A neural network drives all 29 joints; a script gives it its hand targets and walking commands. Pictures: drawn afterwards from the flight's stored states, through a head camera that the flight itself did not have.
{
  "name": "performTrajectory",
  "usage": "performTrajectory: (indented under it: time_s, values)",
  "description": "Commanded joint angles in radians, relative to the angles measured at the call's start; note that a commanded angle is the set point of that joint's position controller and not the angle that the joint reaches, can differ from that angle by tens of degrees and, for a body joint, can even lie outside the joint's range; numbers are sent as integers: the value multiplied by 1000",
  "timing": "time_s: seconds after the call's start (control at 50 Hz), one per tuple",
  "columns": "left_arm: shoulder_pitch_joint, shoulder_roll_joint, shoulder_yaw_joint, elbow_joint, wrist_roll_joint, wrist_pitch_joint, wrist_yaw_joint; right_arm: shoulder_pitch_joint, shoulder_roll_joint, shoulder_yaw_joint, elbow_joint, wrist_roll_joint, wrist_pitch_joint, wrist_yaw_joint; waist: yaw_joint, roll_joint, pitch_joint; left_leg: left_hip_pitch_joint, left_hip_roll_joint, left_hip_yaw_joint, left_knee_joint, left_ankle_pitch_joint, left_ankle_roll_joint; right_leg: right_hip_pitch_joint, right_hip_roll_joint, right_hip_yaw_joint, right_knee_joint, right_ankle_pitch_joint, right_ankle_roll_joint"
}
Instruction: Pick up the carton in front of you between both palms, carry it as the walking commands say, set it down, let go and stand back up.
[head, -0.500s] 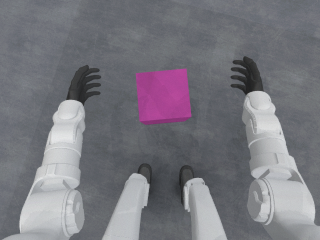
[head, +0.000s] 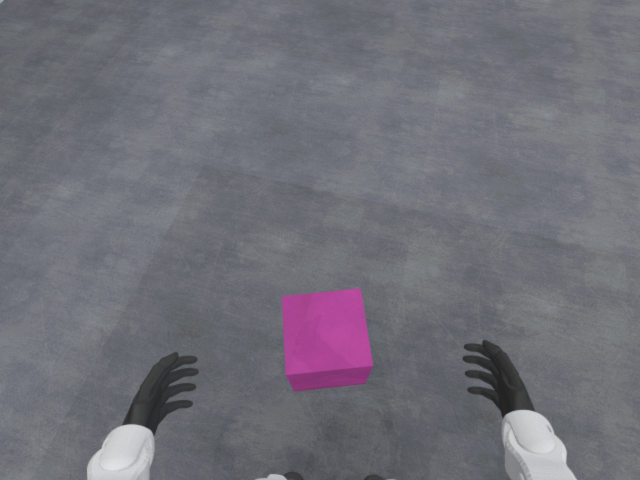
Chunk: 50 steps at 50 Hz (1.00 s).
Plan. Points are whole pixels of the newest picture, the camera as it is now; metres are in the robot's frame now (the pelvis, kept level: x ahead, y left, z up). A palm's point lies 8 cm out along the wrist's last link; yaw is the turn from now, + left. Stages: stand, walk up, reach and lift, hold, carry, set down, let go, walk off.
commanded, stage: let go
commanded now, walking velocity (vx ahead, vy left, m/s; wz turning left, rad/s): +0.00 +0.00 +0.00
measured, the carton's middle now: (325, 342) +0.44 +0.03 -0.64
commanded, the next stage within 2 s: stand in 0.62 s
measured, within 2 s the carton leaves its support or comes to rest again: neither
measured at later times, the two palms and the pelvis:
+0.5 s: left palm (144, 443) +0.16 +0.22 -0.06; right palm (555, 465) +0.17 -0.24 -0.06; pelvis +0.00 -0.01 +0.01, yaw +1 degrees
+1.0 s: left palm (124, 460) +0.15 +0.26 -0.11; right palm out of the picture +0.13 -0.25 -0.09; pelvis +0.05 +0.01 +0.00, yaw +0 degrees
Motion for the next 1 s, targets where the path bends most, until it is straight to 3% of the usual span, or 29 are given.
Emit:
performTrajectory:
  time_s: [0.0, 0.08, 0.2, 0.34, 0.46, 0.48, 0.5, 0.6, 0.62, 0.64, 0.68, 0.72, 0.78, 0.98]
  values:
    - [45, 105, 8, -114, -4, -11, -2, 49, -85, 0, -123, 10, -14, 7, -21, -53, -249, 280, 8, 6, -85, 331, -35, 295, 9, -18, -87, 272, 13]
    - [76, 116, 0, -130, 4, 15, -6, 129, -92, 22, -157, 18, 12, 20, -43, -71, -117, 318, 1, 18, -139, 227, -31, 365, 1, -21, -147, 225, 20]
    - [79, 126, 9, -137, 30, 78, -7, 165, -94, 44, -195, 35, 74, 47, -45, -51, 31, 359, -8, 31, -163, 117, -27, 404, -11, -25, -187, 135, 19]
    - [77, 126, 22, -134, 58, 131, -2, 160, -106, 47, -217, 39, 126, 60, -30, -17, 92, 387, -11, 36, -157, 109, -22, 445, -10, -26, -190, 134, 15]
    - [68, 117, 20, -150, 58, 146, -5, 175, -107, 40, -219, 23, 144, 56, -46, -38, 88, 417, -11, 34, -150, 140, -21, 458, -3, -30, -177, 179, 16]
    - [13, 151, 22, -213, 80, 198, 22, 214, -121, 24, -162, 37, 114, 38, -57, 1, 15, 404, -32, 44, -124, 133, -32, 503, -8, -21, -150, 253, 16]
    - [37, 145, 12, -205, 72, 213, 33, 213, -111, 44, -179, 39, 108, 29, -59, -30, 34, 388, -29, 35, -118, 137, -29, 492, -6, -25, -129, 277, 17]
    - [54, 125, -9, -206, 55, 234, 54, 180, -121, 51, -195, 44, 104, 23, -52, -44, 57, 356, -20, 17, -114, 141, -31, 480, 4, -35, -122, 258, 14]
    - [149, 171, -5, -27, 65, 83, 84, 292, -171, 46, -29, -23, 43, -15, -46, -170, 86, 260, 100, -56, -162, -130, -46, 282, -99, 20, -182, -217, 26]
    - [161, 186, 1, -18, 92, 28, 100, 297, -206, 36, -30, -34, 14, -30, -48, -140, 153, 220, 114, -78, -165, -191, -43, 225, -109, 72, -205, -288, 20]
    - [134, 167, -6, 15, 89, -31, 101, 263, -178, 46, 3, -22, -30, -27, -55, -64, 103, 191, 119, -101, -157, -155, -30, 234, -117, 102, -166, -203, 8]
    - [123, 160, -13, 44, 77, -63, 92, 243, -152, 58, 34, -6, -64, -19, -47, -14, -22, 209, 121, -115, -136, -40, -16, 315, -116, 105, -110, -16, 0]
    - [143, 171, -17, 89, 68, -84, 91, 258, -163, 57, 74, 8, -84, -17, -43, -22, -108, 257, 125, -116, -86, 186, -5, 337, -117, 104, -63, 173, -4]
    - [239, 187, -33, 193, 50, -60, 111, 355, -179, 70, 138, 18, -55, -34, -48, -15, -78, 281, 113, -91, -15, 421, 13, 298, -98, 73, -2, 301, -7]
